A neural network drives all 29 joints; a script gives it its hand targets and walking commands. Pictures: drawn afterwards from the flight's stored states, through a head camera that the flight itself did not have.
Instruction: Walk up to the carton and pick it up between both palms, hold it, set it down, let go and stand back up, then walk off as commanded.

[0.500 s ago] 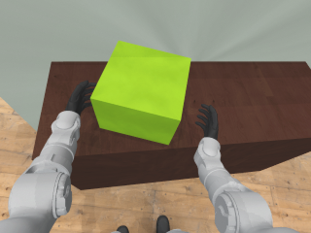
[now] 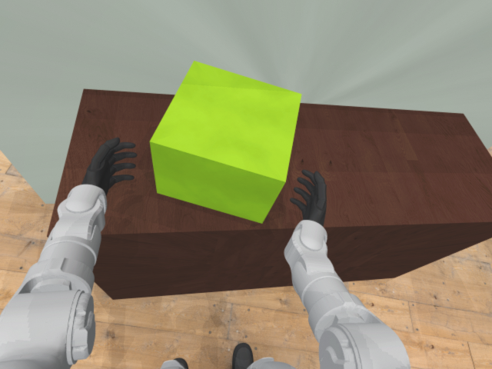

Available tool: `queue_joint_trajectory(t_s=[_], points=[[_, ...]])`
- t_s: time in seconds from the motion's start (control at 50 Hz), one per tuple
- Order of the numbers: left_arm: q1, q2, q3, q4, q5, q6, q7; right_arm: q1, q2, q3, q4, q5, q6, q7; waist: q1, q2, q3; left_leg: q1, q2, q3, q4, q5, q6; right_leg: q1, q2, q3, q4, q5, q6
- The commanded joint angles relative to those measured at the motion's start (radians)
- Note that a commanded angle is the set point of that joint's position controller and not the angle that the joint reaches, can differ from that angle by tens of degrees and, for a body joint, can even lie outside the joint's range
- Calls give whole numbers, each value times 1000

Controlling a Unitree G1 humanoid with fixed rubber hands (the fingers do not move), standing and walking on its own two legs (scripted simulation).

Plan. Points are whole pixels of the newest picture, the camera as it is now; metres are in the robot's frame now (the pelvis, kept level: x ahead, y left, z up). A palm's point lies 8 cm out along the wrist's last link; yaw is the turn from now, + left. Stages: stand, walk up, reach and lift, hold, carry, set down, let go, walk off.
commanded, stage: set down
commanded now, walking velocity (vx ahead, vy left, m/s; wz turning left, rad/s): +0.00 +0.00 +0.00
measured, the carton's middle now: (228, 143) +0.54 -0.02 -0.04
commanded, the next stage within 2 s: none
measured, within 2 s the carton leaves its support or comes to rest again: neither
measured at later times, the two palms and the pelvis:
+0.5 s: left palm (33, 254) +0.31 +0.28 -0.02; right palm (321, 258) +0.28 -0.15 +0.00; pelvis -0.01 +0.00 +0.01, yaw +1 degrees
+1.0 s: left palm (19, 292) +0.25 +0.28 +0.00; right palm (332, 299) +0.22 -0.16 -0.01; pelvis +0.00 +0.00 +0.01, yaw +2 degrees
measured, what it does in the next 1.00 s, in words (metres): stands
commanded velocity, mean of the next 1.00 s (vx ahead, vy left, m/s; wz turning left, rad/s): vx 0.00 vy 0.00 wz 0.00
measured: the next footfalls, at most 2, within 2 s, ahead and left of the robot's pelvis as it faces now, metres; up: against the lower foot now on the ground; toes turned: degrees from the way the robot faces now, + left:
none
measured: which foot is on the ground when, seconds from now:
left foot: down 0.00-1.00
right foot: down 0.00-1.00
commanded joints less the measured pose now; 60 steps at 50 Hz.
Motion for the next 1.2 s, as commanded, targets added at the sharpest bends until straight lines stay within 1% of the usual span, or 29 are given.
queue_joint_trajectory(t_s=[0.0, 0.08, 0.1, 0.18, 0.22, 0.28, 0.32, 0.38, 0.42, 0.44, 0.5, 0.56, 0.6, 0.66, 0.7, 0.72, 0.74, 0.76, 0.78, 0.82, 0.84, 0.9, 0.98, 1.0, 1.04, 1.08, 1.1, 1.12, 1.18], points=[[-236, 232, -30, -399, -64, -37, -35, -7, -103, 150, -329, 5, -135, -37, 46, 357, -633, 718, 12, -19, 14, 431, -134, 367, 52, 88, 50, 156, -16], [-114, 243, -14, -459, -80, -25, -48, 90, -101, 201, -396, 37, -162, -20, 72, 354, -550, 744, 16, -23, -18, 438, -137, 392, 53, 95, 33, 118, -19], [-86, 250, -14, -475, -91, -26, -52, 111, -97, 213, -417, 43, -166, -19, 77, 340, -524, 728, 13, -22, -22, 419, -133, 405, 50, 97, 30, 108, -19], [-60, 298, -1, -515, -157, -43, -58, 92, -75, 245, -561, 41, -155, -12, 100, 271, -466, 630, 8, -12, -51, 257, -100, 445, 37, 111, 32, -4, -19], [-5, 312, -2, -531, -189, -59, -62, 131, -61, 252, -602, 29, -138, -10, 107, 234, -434, 587, 8, -7, -69, 169, -80, 473, 26, 122, 28, -46, -19], [35, 339, 2, -548, -224, -80, -71, 183, -36, 258, -629, 14, -111, -18, 111, 195, -410, 550, 8, 3, -90, 90, -54, 514, 11, 142, 20, -87, -16], [80, 343, 6, -582, -230, -82, -78, 231, -23, 261, -634, 7, -95, -22, 125, 195, -376, 553, 13, 0, -110, 58, -43, 538, 11, 151, 17, -106, -19], [166, 349, 7, -635, -237, -75, -90, 331, -13, 266, -630, 4, -69, -35, 132, 192, -298, 591, 26, -3, -145, 42, -28, 576, 14, 160, -3, -106, -24], [201, 344, 0, -653, -247, -73, -96, 369, -3, 268, -622, -1, -52, -41, 132, 195, -236, 591, 39, -9, -176, -4, -15, 609, 17, 163, -9, -122, -28], [217, 352, 0, -672, -257, -73, -98, 382, 3, 273, -645, -2, -46, -46, 139, 188, -222, 591, 43, -3, -184, -4, -12, 615, 16, 163, -16, -127, -29], [250, 342, -20, -710, -269, -71, -100, 407, 8, 262, -655, -9, -32, -55, 129, 211, -165, 588, 64, -8, -219, -34, -1, 648, 22, 165, -25, -134, -33], [301, 330, -40, -752, -282, -73, -101, 436, 8, 255, -680, -12, -36, -60, 122, 215, -126, 591, 77, -11, -227, -18, 1, 657, 23, 168, -28, -136, -33], [365, 312, -64, -817, -294, -77, -97, 482, 2, 246, -701, -8, -48, -53, 116, 221, -123, 600, 85, -25, -228, 24, -2, 670, 28, 174, -25, -107, -35], [442, 298, -104, -908, -305, -76, -92, 549, -13, 249, -734, 6, -66, -37, 115, 226, -114, 653, 82, -39, -209, 106, -25, 654, 26, 181, -38, -71, -41], [447, 308, -113, -939, -305, -68, -88, 554, -25, 249, -759, 14, -61, -28, 114, 230, -97, 655, 79, -40, -207, 106, -27, 658, 24, 184, -43, -77, -43], [483, 301, -114, -955, -302, -61, -86, 583, -32, 260, -768, 23, -61, -17, 125, 231, -76, 658, 80, -44, -209, 109, -25, 668, 27, 181, -39, -79, -44], [503, 299, -118, -974, -306, -58, -85, 602, -32, 268, -789, 31, -60, -12, 123, 222, -71, 663, 78, -47, -211, 100, -22, 678, 26, 178, -39, -84, -42], [513, 296, -118, -974, -305, -55, -84, 615, -32, 280, -792, 40, -56, -5, 131, 219, -59, 665, 78, -48, -214, 97, -19, 681, 25, 178, -41, -93, -42], [515, 297, -126, -973, -308, -51, -80, 615, -38, 284, -810, 45, -47, 0, 126, 219, -54, 661, 80, -48, -220, 74, -14, 688, 22, 175, -38, -102, -43], [552, 284, -126, -968, -294, -39, -72, 646, -49, 294, -814, 65, -37, 16, 136, 240, -22, 632, 94, -59, -245, 34, -6, 726, 31, 171, -25, -117, -43], [562, 285, -130, -987, -292, -37, -67, 661, -52, 305, -841, 79, -33, 24, 142, 249, -24, 621, 96, -61, -254, 23, -2, 748, 34, 168, -18, -117, -42], [565, 297, -118, -937, -293, -37, -60, 680, -51, 326, -865, 103, -12, 42, 157, 235, 8, 583, 94, -51, -270, -37, 8, 761, 28, 166, -8, -166, -37], [546, 302, -126, -876, -281, -32, -53, 668, -80, 313, -870, 99, 31, 58, 139, 240, 38, 496, 102, -48, -293, -144, 20, 803, 30, 163, 22, -214, -31], [547, 302, -122, -847, -270, -27, -52, 668, -87, 302, -851, 91, 40, 60, 135, 245, 50, 474, 105, -46, -300, -176, 24, 813, 31, 162, 26, -226, -30], [574, 291, -129, -846, -259, -14, -47, 689, -101, 295, -845, 84, 55, 67, 127, 251, 57, 471, 108, -45, -308, -177, 23, 821, 31, 162, 30, -229, -30], [610, 286, -120, -839, -238, 9, -47, 720, -109, 293, -828, 79, 58, 71, 134, 246, 65, 512, 96, -38, -297, -129, 5, 797, 23, 162, 18, -234, -31], [591, 295, -129, -848, -249, 8, -45, 697, -115, 286, -846, 79, 63, 72, 126, 232, 56, 530, 89, -33, -285, -115, -1, 768, 15, 164, 9, -245, -31], [630, 290, -121, -849, -235, 18, -46, 742, -112, 301, -833, 79, 62, 75, 135, 235, 73, 551, 86, -28, -283, -94, -6, 762, 13, 165, 5, -244, -31], [618, 296, -130, -864, -238, 26, -36, 719, -134, 281, -832, 74, 75, 85, 126, 231, 66, 579, 79, -30, -272, -59, -22, 718, 9, 159, -5, -255, -34]])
